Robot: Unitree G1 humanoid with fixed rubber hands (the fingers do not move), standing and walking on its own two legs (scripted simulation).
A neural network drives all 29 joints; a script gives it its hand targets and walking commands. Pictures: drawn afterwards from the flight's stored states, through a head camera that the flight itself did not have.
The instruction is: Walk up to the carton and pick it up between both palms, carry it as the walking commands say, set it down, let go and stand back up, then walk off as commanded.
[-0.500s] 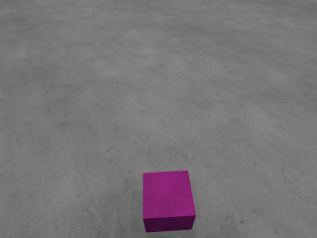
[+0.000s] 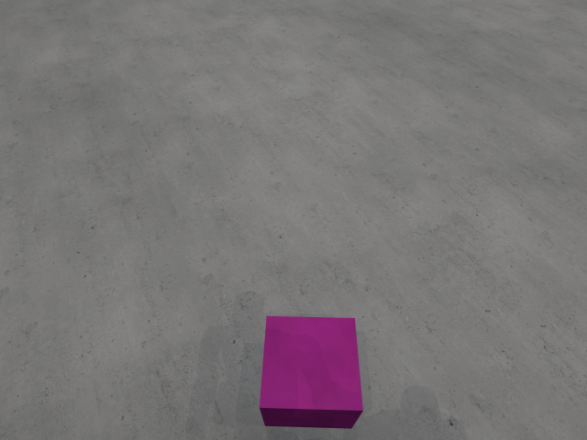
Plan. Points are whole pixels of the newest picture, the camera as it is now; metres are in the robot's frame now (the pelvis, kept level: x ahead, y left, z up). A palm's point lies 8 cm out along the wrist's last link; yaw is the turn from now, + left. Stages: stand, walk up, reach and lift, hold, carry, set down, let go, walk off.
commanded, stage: walk up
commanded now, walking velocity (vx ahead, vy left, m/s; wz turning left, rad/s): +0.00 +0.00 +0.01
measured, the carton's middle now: (309, 372) +0.42 +0.01 -0.65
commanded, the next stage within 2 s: stand in 2.00 s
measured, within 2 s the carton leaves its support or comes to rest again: neither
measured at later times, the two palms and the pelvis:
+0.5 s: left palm out of the picture -0.01 +0.22 -0.14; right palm out of the picture -0.03 -0.21 -0.14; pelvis -0.01 +0.00 +0.01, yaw -1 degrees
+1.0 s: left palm out of the picture -0.09 +0.22 -0.13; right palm out of the picture +0.01 -0.23 -0.13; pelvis -0.01 +0.00 +0.01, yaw +1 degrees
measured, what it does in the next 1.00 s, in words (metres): lifts its left foot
